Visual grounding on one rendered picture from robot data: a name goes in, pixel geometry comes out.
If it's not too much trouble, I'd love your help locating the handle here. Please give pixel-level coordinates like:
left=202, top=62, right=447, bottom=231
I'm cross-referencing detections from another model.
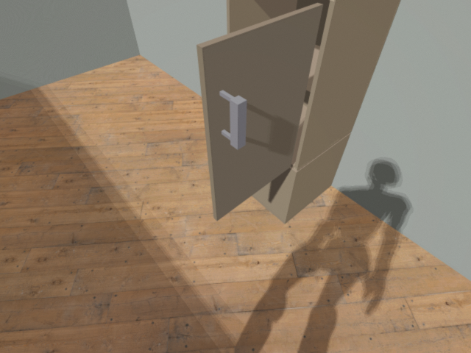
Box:
left=219, top=90, right=247, bottom=150

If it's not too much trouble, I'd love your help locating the cupboard door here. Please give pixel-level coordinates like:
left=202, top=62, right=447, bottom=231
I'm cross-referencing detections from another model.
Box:
left=196, top=3, right=323, bottom=221

